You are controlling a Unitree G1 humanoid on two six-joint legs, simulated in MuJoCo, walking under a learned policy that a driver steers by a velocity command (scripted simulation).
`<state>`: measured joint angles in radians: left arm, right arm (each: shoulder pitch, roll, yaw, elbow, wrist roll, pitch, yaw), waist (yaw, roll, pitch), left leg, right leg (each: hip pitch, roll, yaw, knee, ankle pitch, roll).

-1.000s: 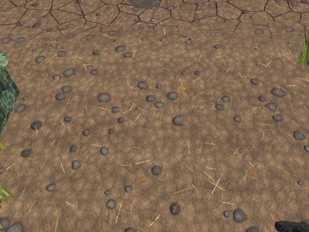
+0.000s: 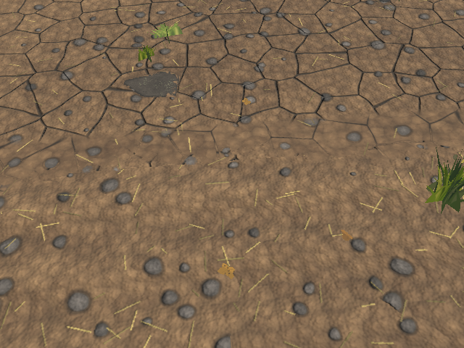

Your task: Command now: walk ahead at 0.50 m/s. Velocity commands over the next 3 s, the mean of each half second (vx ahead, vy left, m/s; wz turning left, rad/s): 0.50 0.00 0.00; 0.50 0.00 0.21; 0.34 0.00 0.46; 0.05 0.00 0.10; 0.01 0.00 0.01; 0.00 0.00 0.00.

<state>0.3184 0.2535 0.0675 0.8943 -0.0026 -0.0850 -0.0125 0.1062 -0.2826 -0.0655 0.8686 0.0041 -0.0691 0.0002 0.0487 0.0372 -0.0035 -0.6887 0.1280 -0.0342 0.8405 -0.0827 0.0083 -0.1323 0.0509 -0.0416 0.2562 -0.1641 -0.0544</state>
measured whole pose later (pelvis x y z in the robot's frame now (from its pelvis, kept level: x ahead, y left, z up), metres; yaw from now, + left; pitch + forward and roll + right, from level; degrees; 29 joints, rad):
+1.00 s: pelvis +0.54 +0.02 +0.00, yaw +8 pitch +1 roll -2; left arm 0.24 0.24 0.07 0.93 0.02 -0.10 -0.01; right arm 0.21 -0.29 -0.09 0.89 0.03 -0.03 -0.01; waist 0.02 0.05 0.02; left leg -0.64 0.11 -0.05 1.09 -0.24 0.03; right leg -0.16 0.01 -0.16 0.32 -0.17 -0.04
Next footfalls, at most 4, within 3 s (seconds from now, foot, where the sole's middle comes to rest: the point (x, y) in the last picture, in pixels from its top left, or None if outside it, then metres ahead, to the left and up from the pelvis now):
0.22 left None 0.29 0.16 -0.79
0.76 right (285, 314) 0.60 -0.08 -0.79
1.28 left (190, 244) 0.83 0.23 -0.79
1.74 right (255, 219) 0.94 0.02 -0.79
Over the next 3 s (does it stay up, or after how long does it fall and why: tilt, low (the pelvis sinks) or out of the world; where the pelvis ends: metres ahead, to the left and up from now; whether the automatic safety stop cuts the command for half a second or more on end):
stays up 0.84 0.12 -0.01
